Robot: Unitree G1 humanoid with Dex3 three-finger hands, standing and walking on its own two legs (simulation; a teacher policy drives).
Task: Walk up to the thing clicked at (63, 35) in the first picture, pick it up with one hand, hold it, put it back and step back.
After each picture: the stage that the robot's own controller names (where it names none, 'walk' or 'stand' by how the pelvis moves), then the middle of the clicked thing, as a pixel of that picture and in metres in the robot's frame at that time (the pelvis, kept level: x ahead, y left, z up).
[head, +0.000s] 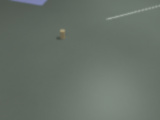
stand; (62, 34) +1.69 +0.26 -0.72
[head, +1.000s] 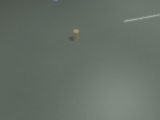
walk; (75, 34) +1.55 +0.17 -0.71
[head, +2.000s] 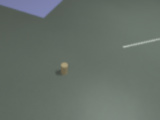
walk; (64, 68) +1.00 +0.18 -0.69
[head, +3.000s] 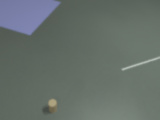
walk; (52, 106) +0.60 +0.20 -0.70
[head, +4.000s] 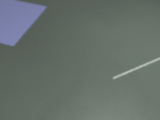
stand; out of the picture +0.42 +0.30 -0.70
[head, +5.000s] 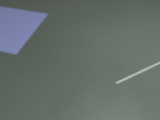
stand; out of the picture +0.40 +0.29 -0.72
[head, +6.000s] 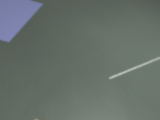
walk; out of the picture +0.44 +0.23 -0.71
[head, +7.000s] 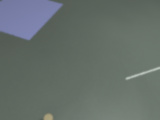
walk; out of the picture +0.47 +0.22 -0.69
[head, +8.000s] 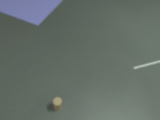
walk; (57, 104) +0.53 +0.16 -0.68
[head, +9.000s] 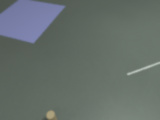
stand; (51, 117) +0.51 +0.30 -0.71
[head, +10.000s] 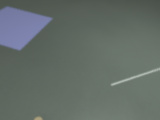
walk; out of the picture +0.56 +0.24 -0.72
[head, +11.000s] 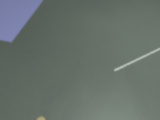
stand; out of the picture +0.43 +0.26 -0.70
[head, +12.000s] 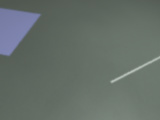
stand; out of the picture +0.39 +0.29 -0.72
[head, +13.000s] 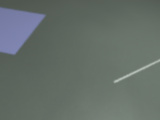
stand; out of the picture +0.42 +0.27 -0.73
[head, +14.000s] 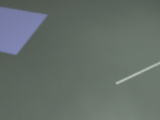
stand; out of the picture +0.41 +0.26 -0.73
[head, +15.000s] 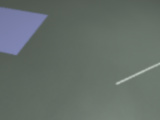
stand; out of the picture +0.41 +0.26 -0.73
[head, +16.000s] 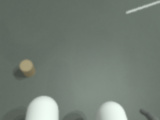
go down; (28, 68) +0.48 +0.27 -0.43
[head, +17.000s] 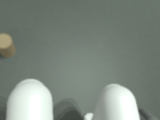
go down; (5, 46) +0.49 +0.31 -0.29
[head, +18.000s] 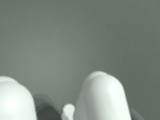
close in; out of the picture +0.46 +0.35 -0.23
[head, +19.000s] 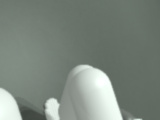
close; out of the picture +0.44 +0.37 -0.22
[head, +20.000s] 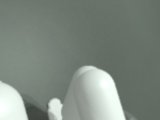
lift; out of the picture +0.43 +0.34 -0.22
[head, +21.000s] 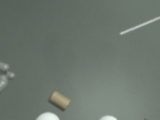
close; (60, 100) +0.42 +0.10 -0.53
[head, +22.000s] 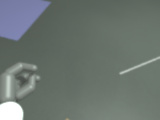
go down; out of the picture +0.44 +0.04 -0.66
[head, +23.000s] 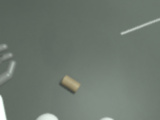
stand; (71, 83) +0.52 +0.03 -0.54
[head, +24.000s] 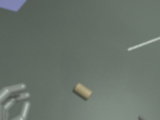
stand; (83, 91) +0.56 -0.01 -0.58
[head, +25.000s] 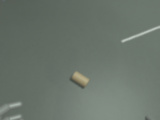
stand; (80, 79) +0.60 -0.03 -0.58
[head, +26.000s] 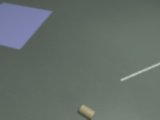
stand; (87, 111) +0.61 -0.08 -0.68
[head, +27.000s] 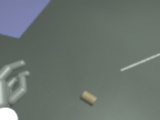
stand; (89, 97) +0.65 -0.08 -0.68
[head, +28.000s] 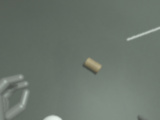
close; (93, 65) +0.71 -0.09 -0.55
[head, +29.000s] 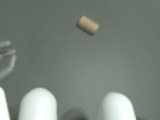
hold; (88, 25) +0.78 -0.05 -0.37
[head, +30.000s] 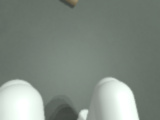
hold; out of the picture +0.80 +0.00 -0.27
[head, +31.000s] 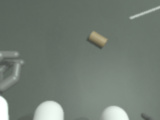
close; (98, 39) +0.79 -0.10 -0.47
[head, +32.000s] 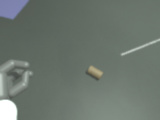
close; (95, 72) +0.77 -0.14 -0.62
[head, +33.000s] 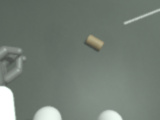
close; (95, 42) +0.80 -0.11 -0.50
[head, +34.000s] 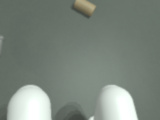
close; (84, 6) +0.85 -0.06 -0.32
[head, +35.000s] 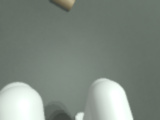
hold; out of the picture +0.85 +0.01 -0.28
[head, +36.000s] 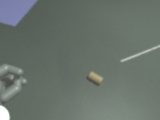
close; (95, 78) +0.77 -0.15 -0.63
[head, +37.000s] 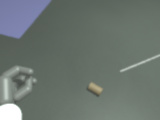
close; (95, 88) +0.75 -0.14 -0.69
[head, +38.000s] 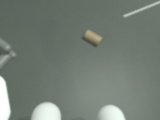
crouch; (93, 37) +0.81 -0.10 -0.48
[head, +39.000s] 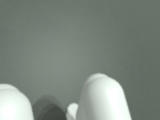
lower; out of the picture +0.83 +0.02 -0.28
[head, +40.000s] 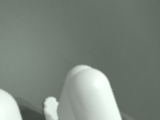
lower; out of the picture +0.84 +0.10 -0.25
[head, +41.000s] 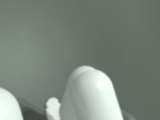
lower; out of the picture +0.83 +0.10 -0.25
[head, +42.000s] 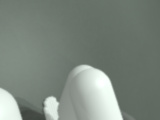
lower; out of the picture +0.83 +0.10 -0.25
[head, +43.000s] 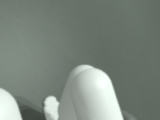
lower; out of the picture +0.83 +0.11 -0.25
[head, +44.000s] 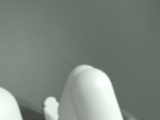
loosen; out of the picture +0.83 +0.11 -0.25
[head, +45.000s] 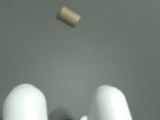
stand; (69, 16) +0.83 +0.02 -0.33
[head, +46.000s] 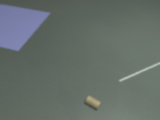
stand; (93, 102) +0.70 -0.14 -0.68
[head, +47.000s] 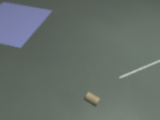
stand; (92, 98) +0.73 -0.12 -0.69
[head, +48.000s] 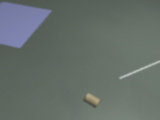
stand; (92, 99) +0.72 -0.12 -0.69
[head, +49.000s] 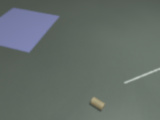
stand; (97, 103) +0.73 -0.13 -0.75
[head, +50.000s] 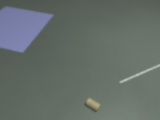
stand; (93, 104) +0.70 -0.11 -0.75
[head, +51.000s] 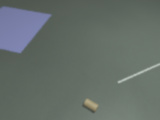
stand; (91, 105) +0.69 -0.10 -0.75
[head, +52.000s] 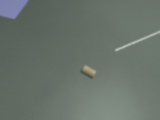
walk; (89, 71) +0.81 -0.12 -0.73
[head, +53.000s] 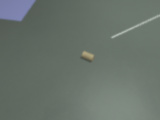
walk; (88, 56) +1.07 +0.00 -0.72
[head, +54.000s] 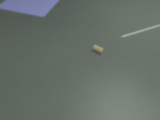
stand; (98, 49) +1.32 -0.11 -0.72
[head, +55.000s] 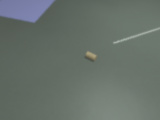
stand; (91, 56) +1.28 -0.09 -0.74
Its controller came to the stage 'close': yes
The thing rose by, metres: 0.01
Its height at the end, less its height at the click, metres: -0.02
